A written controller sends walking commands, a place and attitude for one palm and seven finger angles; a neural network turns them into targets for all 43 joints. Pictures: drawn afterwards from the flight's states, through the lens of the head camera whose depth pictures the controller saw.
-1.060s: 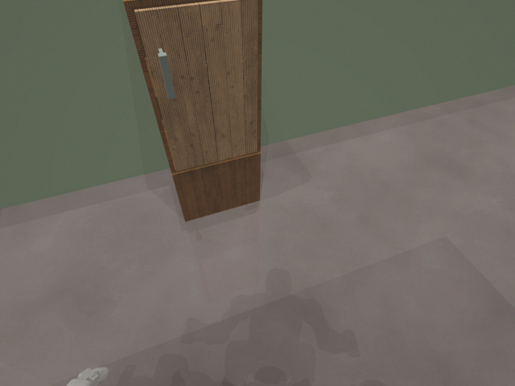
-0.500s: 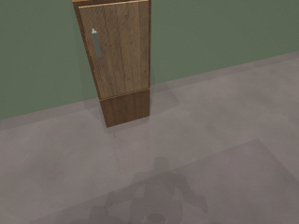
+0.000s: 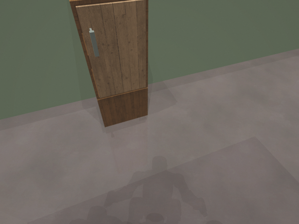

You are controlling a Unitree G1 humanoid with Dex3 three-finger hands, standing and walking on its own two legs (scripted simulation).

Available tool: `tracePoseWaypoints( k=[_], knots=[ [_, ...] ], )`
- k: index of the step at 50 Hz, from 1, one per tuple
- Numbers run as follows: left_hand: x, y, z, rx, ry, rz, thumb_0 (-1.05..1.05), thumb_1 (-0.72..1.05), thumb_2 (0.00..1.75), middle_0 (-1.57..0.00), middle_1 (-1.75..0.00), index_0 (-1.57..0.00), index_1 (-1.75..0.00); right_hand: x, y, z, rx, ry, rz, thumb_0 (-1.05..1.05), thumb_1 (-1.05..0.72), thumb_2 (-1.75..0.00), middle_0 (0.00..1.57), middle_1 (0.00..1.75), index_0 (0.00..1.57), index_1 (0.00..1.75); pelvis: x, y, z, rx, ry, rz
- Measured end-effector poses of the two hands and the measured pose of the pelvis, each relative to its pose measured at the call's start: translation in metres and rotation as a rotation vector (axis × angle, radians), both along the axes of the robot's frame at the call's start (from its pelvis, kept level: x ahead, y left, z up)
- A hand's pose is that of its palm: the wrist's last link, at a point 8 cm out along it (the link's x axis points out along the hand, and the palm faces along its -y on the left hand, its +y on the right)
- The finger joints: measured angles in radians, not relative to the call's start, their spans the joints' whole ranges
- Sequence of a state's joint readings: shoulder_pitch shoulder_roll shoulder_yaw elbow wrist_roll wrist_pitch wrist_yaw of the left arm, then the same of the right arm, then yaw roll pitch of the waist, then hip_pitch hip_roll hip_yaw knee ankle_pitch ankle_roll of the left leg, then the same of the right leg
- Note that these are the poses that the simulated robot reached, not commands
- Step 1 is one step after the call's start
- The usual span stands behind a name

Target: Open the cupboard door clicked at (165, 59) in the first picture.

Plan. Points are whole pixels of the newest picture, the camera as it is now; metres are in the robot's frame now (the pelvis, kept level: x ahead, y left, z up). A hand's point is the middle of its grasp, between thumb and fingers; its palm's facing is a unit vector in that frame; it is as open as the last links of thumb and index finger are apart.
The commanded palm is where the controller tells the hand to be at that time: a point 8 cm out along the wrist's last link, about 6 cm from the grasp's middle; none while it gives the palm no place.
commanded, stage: look at it before walking up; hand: left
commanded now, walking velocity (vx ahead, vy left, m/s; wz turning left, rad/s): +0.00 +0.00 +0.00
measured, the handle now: (93, 42) +0.97 +0.35 +0.01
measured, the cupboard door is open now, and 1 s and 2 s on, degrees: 0 0 0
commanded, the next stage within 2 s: walk to a spot facing it in 0.48 s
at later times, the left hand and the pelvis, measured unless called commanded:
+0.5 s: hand out of the picture +0.08 +0.25 -0.15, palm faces -0.04 -0.94 -0.34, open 7.4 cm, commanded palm none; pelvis +0.01 +0.00 +0.00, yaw +0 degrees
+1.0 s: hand out of the picture +0.07 +0.19 -0.18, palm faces -0.14 -0.95 -0.27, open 7.4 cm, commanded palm none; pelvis +0.01 -0.02 -0.03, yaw -11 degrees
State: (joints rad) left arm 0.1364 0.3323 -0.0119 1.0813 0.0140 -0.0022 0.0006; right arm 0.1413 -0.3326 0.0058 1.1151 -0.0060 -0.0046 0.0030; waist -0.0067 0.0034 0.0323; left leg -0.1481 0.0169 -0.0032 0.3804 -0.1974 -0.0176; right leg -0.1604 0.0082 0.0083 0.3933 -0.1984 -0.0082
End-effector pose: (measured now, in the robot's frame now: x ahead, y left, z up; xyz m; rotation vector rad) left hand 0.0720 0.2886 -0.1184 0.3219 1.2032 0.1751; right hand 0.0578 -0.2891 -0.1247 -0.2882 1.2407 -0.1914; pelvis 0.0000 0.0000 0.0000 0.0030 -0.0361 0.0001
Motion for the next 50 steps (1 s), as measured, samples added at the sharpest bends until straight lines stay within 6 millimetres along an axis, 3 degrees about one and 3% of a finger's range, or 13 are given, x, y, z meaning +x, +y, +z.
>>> tracePoseWaypoints(
  k=[35, 39, 44, 50],
  knots=[
    [0.010, 0.007, -0.001, 0.009, 0.016, 0.005, 0.00, 0.90, 0.89, -0.20, -0.30, -0.20, -0.30, 0.029, 0.005, 0.004, -0.012, -0.046, -0.001, 0.01, -0.90, -0.90, 0.20, 0.30, 0.20, 0.30, 0.011, 0.005, 0.000, 0.000, 0.005, -0.026],
    [0.007, -0.003, -0.009, -0.006, 0.046, -0.016, 0.00, 0.91, 0.89, -0.20, -0.30, -0.20, -0.30, 0.020, 0.014, -0.003, 0.010, -0.062, -0.046, 0.01, -0.90, -0.90, 0.20, 0.30, 0.20, 0.30, 0.007, 0.005, -0.005, 0.005, 0.007, -0.066],
    [0.003, -0.024, -0.022, -0.046, 0.080, -0.057, 0.00, 0.91, 0.89, -0.20, -0.30, -0.20, -0.30, -0.006, 0.022, -0.018, 0.059, -0.052, -0.110, 0.01, -0.90, -0.90, 0.20, 0.30, 0.20, 0.30, 0.002, -0.001, -0.013, 0.023, 0.005, -0.124],
    [-0.002, -0.056, -0.030, -0.067, 0.081, -0.081, 0.00, 0.91, 0.89, -0.20, -0.30, -0.20, -0.30, -0.034, 0.011, -0.046, 0.113, -0.009, -0.191, 0.01, -0.90, -0.90, 0.20, 0.30, 0.20, 0.30, 0.012, -0.020, -0.028, 0.009, 0.005, -0.188]
  ],
)
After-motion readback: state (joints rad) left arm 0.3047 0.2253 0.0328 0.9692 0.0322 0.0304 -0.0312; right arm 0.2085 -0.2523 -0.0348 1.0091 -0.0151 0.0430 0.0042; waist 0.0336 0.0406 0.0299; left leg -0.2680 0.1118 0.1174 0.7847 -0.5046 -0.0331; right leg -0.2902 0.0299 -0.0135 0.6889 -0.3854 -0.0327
